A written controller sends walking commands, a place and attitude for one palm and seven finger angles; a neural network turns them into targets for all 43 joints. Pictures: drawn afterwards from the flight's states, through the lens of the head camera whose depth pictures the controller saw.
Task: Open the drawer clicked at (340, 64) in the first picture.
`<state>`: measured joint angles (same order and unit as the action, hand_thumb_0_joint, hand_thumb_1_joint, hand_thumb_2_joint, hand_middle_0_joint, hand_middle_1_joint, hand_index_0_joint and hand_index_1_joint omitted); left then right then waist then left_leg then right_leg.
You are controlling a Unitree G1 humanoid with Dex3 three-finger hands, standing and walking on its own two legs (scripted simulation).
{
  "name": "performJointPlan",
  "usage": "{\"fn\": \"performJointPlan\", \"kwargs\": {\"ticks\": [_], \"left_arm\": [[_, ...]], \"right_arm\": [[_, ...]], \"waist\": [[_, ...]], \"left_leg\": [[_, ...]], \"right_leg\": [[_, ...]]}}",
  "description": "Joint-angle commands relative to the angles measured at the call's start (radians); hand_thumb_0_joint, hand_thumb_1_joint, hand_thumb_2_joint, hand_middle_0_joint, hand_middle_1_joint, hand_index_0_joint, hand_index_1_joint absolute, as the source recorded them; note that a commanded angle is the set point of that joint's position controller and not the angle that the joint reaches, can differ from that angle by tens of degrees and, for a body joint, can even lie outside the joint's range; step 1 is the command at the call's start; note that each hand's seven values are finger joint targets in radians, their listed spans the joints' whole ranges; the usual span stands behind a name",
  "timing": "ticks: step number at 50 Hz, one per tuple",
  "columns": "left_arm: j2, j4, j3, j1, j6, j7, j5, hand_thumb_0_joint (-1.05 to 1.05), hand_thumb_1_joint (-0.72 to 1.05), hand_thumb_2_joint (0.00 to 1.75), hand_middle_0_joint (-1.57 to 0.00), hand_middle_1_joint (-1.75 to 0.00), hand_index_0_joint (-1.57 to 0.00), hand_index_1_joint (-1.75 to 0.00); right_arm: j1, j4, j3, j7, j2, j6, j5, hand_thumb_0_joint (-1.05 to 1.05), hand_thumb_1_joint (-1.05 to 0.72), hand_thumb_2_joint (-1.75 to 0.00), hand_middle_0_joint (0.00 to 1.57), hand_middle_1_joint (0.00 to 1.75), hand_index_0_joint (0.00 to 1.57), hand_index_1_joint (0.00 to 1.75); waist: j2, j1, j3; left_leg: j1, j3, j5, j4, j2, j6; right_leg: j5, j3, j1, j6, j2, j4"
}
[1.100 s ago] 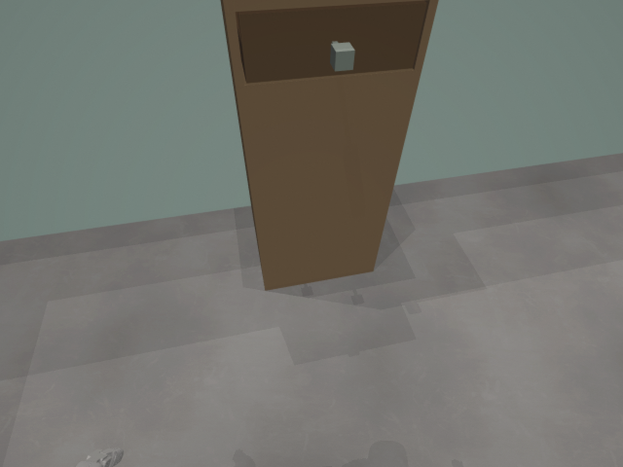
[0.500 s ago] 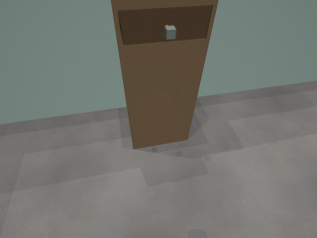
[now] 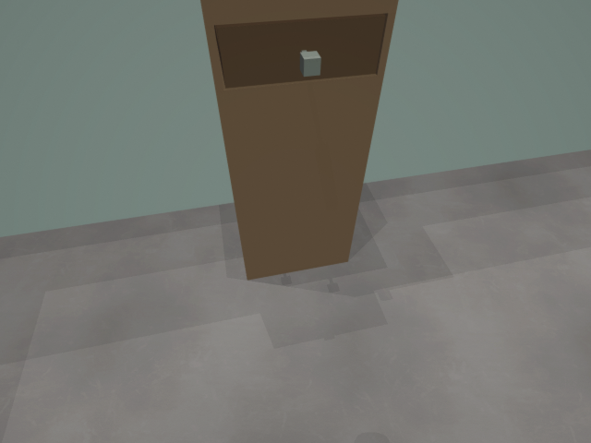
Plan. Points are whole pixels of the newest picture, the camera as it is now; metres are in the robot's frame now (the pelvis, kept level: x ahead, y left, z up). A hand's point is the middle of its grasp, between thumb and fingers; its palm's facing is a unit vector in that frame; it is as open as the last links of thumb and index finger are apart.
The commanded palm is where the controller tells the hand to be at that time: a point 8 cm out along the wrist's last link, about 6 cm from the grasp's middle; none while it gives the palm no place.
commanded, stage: look at it before walking up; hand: left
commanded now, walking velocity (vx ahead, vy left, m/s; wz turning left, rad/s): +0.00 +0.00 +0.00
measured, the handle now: (308, 60) +0.88 +0.03 +0.13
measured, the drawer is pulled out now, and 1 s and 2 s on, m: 0.00 0.00 0.00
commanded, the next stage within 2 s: walk to a spot facing it in 0.34 s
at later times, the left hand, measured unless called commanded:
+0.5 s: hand out of the picture +0.07 +0.24 -0.16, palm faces -0.02 -0.94 -0.33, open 7.4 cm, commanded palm none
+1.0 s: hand out of the picture +0.06 +0.16 -0.17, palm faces -0.17 -0.95 -0.25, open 7.4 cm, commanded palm none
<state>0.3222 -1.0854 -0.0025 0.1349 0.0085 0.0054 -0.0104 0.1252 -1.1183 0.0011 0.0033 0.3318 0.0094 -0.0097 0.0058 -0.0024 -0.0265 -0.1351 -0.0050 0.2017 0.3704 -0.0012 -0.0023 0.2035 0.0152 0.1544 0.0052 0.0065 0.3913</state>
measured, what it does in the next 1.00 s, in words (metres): lifts its left foot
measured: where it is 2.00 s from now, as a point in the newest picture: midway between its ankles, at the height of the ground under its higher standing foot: outside the picture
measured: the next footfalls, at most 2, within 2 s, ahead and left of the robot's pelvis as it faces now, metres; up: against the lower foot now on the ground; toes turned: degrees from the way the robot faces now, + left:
left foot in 1.32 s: +0.04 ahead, +0.12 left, +0.00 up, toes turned -28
right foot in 1.80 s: -0.12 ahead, -0.08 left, +0.00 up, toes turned -51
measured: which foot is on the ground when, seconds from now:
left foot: down 0.00-0.84, up 0.86-1.00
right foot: down 0.00-1.00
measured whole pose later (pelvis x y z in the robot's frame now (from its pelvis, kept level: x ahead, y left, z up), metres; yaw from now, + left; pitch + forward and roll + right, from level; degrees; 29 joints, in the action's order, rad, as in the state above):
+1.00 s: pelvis -0.02 -0.03 -0.01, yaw -14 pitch -1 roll +2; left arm 0.17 -0.93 0.04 0.26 -0.03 0.00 -0.02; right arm 0.15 -0.97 0.06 -0.01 0.24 -0.06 -0.01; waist 0.03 -0.04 -0.09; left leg -0.47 -0.01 0.39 1.08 0.04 -0.06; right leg 0.23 0.04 0.32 -0.07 -0.07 0.56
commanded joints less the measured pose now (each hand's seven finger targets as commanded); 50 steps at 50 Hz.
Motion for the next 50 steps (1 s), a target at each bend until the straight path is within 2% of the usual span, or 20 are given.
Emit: {"fn": "performJointPlan", "kwargs": {"ticks": [1,23,24,27,29,32,34,35,36,37,38,39,40,41,42,43,44,46,48,50], "left_arm": [[0.213,0.066,0.039,-0.033,0.019,-0.016,-0.003,0.00,0.90,0.90,-0.20,-0.30,-0.20,-0.30],[0.218,0.058,0.040,-0.027,0.021,-0.016,-0.001,0.00,0.90,0.90,-0.20,-0.30,-0.20,-0.30],[0.213,0.063,0.043,-0.030,0.016,-0.015,-0.002,0.00,0.90,0.90,-0.20,-0.30,-0.20,-0.30],[0.114,0.069,0.033,0.035,-0.016,-0.020,-0.002,0.00,0.90,0.90,-0.20,-0.30,-0.20,-0.30],[0.117,0.097,0.042,0.045,-0.031,-0.018,-0.004,0.00,0.90,0.90,-0.20,-0.30,-0.20,-0.30],[0.109,0.142,0.056,0.057,-0.042,-0.012,-0.009,0.00,0.90,0.90,-0.20,-0.30,-0.20,-0.30],[0.091,0.168,0.061,0.067,-0.047,-0.006,-0.009,0.00,0.90,0.90,-0.20,-0.30,-0.20,-0.30],[0.079,0.177,0.063,0.070,-0.049,-0.003,-0.010,0.00,0.90,0.90,-0.20,-0.30,-0.20,-0.30],[0.060,0.187,0.067,0.082,-0.052,0.000,-0.010,0.00,0.90,0.90,-0.20,-0.30,-0.20,-0.30],[0.045,0.197,0.071,0.088,-0.055,0.003,-0.011,0.00,0.90,0.90,-0.20,-0.30,-0.20,-0.30],[0.035,0.203,0.076,0.099,-0.056,0.006,-0.010,0.00,0.90,0.90,-0.20,-0.30,-0.20,-0.30],[0.026,0.200,0.080,0.132,-0.053,0.009,-0.010,0.00,0.90,0.90,-0.20,-0.30,-0.20,-0.30],[0.037,0.188,0.086,0.199,-0.046,0.010,-0.013,0.00,0.90,0.90,-0.20,-0.30,-0.20,-0.30],[0.098,0.184,0.101,0.235,-0.032,0.004,-0.024,0.00,0.90,0.90,-0.20,-0.30,-0.20,-0.30],[0.182,0.195,0.112,0.243,-0.021,-0.011,-0.022,0.00,0.90,0.90,-0.20,-0.30,-0.20,-0.30],[0.161,0.203,0.113,0.251,-0.024,-0.023,-0.010,0.00,0.90,0.90,-0.20,-0.30,-0.20,-0.30],[0.139,0.214,0.112,0.181,-0.028,-0.023,-0.010,0.00,0.90,0.90,-0.20,-0.30,-0.20,-0.30],[0.093,0.238,0.103,0.115,-0.022,-0.025,-0.009,0.00,0.90,0.90,-0.20,-0.30,-0.20,-0.30],[0.082,0.236,0.104,0.126,-0.018,-0.022,-0.008,0.00,0.90,0.90,-0.20,-0.30,-0.20,-0.30],[0.081,0.228,0.108,0.153,-0.018,-0.020,-0.009,0.00,0.90,0.90,-0.20,-0.30,-0.20,-0.30]], "right_arm": [[-0.040,0.066,0.034,-0.015,0.196,0.024,0.000,0.00,-0.90,-0.90,0.20,0.30,0.20,0.30],[-0.046,0.062,0.033,-0.020,0.206,0.025,0.000,0.00,-0.90,-0.90,0.20,0.30,0.20,0.30],[-0.040,0.064,0.036,-0.022,0.202,0.024,-0.001,0.00,-0.90,-0.90,0.20,0.30,0.20,0.30],[0.026,0.073,0.025,-0.029,0.090,0.005,-0.001,0.00,-0.90,-0.90,0.20,0.30,0.20,0.30],[0.040,0.101,0.037,-0.034,0.098,-0.007,-0.002,0.00,-0.90,-0.90,0.20,0.30,0.20,0.30],[0.038,0.148,0.058,-0.037,0.110,-0.016,-0.004,0.00,-0.90,-0.90,0.20,0.30,0.20,0.30],[0.030,0.175,0.070,-0.038,0.121,-0.017,-0.005,0.00,-0.90,-0.90,0.20,0.30,0.20,0.30],[0.031,0.186,0.077,-0.038,0.127,-0.015,-0.004,0.00,-0.90,-0.90,0.20,0.30,0.20,0.30],[0.019,0.194,0.083,-0.038,0.128,-0.011,-0.005,0.00,-0.90,-0.90,0.20,0.30,0.20,0.30],[0.010,0.204,0.087,-0.036,0.123,-0.009,-0.007,0.00,-0.90,-0.90,0.20,0.30,0.20,0.30],[-0.004,0.215,0.089,-0.037,0.119,-0.009,-0.010,0.00,-0.90,-0.90,0.20,0.30,0.20,0.30],[-0.020,0.222,0.089,-0.036,0.115,-0.009,-0.013,0.00,-0.90,-0.90,0.20,0.30,0.20,0.30],[-0.042,0.230,0.092,-0.034,0.113,-0.014,-0.010,0.00,-0.90,-0.90,0.20,0.30,0.20,0.30],[-0.026,0.246,0.087,-0.030,0.063,-0.024,-0.004,0.00,-0.90,-0.90,0.20,0.30,0.20,0.30],[-0.024,0.285,0.071,-0.024,-0.007,-0.027,0.000,0.00,-0.90,-0.90,0.20,0.30,0.20,0.30],[-0.044,0.281,0.077,-0.031,0.026,-0.037,0.000,0.00,-0.90,-0.90,0.20,0.30,0.20,0.30],[-0.055,0.274,0.083,-0.029,0.022,-0.036,0.001,0.00,-0.90,-0.90,0.20,0.30,0.20,0.30],[-0.012,0.250,0.082,-0.023,0.013,-0.031,-0.007,0.00,-0.90,-0.90,0.20,0.30,0.20,0.30],[0.010,0.241,0.079,-0.025,-0.001,-0.032,-0.008,0.00,-0.90,-0.90,0.20,0.30,0.20,0.30],[0.002,0.242,0.081,-0.027,-0.011,-0.034,-0.007,0.00,-0.90,-0.90,0.20,0.30,0.20,0.30]], "waist": [[-0.018,0.002,0.041],[-0.012,0.004,0.064],[-0.009,0.005,0.054],[-0.017,0.008,0.070],[-0.012,0.011,0.046],[0.011,0.010,0.038],[0.070,0.005,0.041],[0.112,0.005,0.050],[0.168,-0.006,0.044],[0.186,-0.009,0.037],[0.178,-0.019,0.025],[0.155,-0.040,0.024],[0.083,-0.076,0.039],[-0.155,-0.085,0.022],[-0.369,-0.069,0.011],[-0.269,-0.085,0.044],[-0.196,-0.052,-0.003],[-0.098,-0.016,0.034],[-0.115,-0.015,0.073],[-0.103,-0.025,0.078]], "left_leg": [[-0.008,0.096,-0.064,-0.065,0.112,0.030],[0.038,0.082,-0.131,-0.062,0.124,0.025],[0.040,0.071,-0.137,-0.048,0.127,0.023],[0.042,0.016,-0.164,0.020,0.135,0.006],[0.024,0.003,-0.133,0.042,0.147,0.008],[0.004,0.011,-0.073,0.059,0.181,0.026],[-0.004,0.039,-0.054,0.038,0.230,0.053],[-0.015,0.062,-0.084,0.020,0.276,0.081],[-0.024,0.086,-0.151,-0.001,0.332,0.121],[-0.039,0.081,-0.212,-0.003,0.369,0.153],[-0.074,0.053,-0.251,0.026,0.376,0.156],[-0.105,0.009,-0.261,0.086,0.354,0.132],[-0.159,-0.050,-0.201,0.213,0.311,0.085],[-0.274,-0.149,0.031,0.479,0.174,-0.005],[-0.457,-0.112,0.391,0.704,0.035,-0.054],[-0.415,0.033,0.366,0.774,0.053,-0.038],[-0.445,0.053,0.297,0.817,0.065,-0.036],[-0.408,0.044,0.188,0.786,0.084,-0.049],[-0.390,0.029,0.167,0.740,0.073,-0.059],[-0.387,0.025,0.163,0.702,0.062,-0.064]], "right_leg": [[-0.047,0.104,0.015,-0.035,0.111,-0.081],[-0.160,0.109,-0.003,-0.039,0.109,-0.075],[-0.182,0.112,0.013,-0.040,0.104,-0.062],[-0.273,0.130,0.046,-0.030,0.098,0.009],[-0.269,0.142,0.095,-0.033,0.083,0.055],[-0.224,0.146,0.167,-0.032,0.051,0.131],[-0.165,0.113,0.211,-0.022,0.012,0.225],[-0.089,0.080,0.218,-0.014,-0.006,0.314],[0.111,0.034,0.239,-0.002,-0.020,0.408],[0.245,-0.003,0.238,0.007,-0.008,0.468],[0.280,-0.003,0.204,0.005,0.018,0.454],[0.231,-0.018,0.147,0.002,0.023,0.386],[0.098,-0.012,0.060,-0.004,0.024,0.260],[-0.106,0.189,0.014,-0.042,0.135,0.036],[-0.325,0.550,0.016,-0.159,0.351,-0.100],[-0.192,0.564,0.059,-0.184,0.332,-0.145],[-0.071,0.540,0.094,-0.199,0.296,-0.135],[-0.108,0.416,0.076,-0.189,0.228,-0.093],[-0.148,0.371,0.043,-0.179,0.199,-0.077],[-0.156,0.377,0.022,-0.174,0.184,-0.075]]}}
